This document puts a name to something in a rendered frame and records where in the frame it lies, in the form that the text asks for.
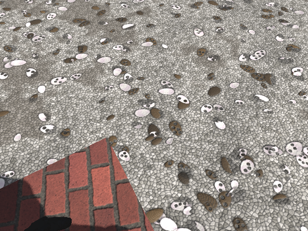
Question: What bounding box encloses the left robot hand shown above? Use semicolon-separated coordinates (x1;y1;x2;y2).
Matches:
24;217;72;231

